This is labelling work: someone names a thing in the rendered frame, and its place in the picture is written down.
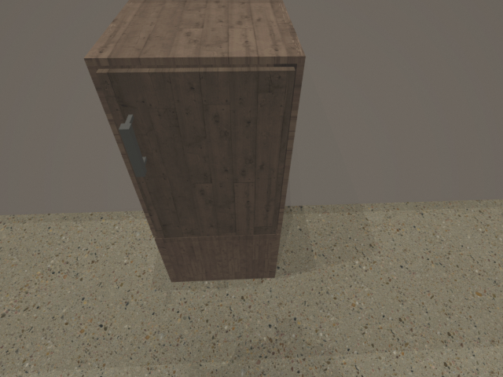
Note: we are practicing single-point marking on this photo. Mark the handle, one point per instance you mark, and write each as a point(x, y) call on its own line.
point(127, 134)

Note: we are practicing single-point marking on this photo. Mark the cupboard door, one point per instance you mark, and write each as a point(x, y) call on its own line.
point(215, 142)

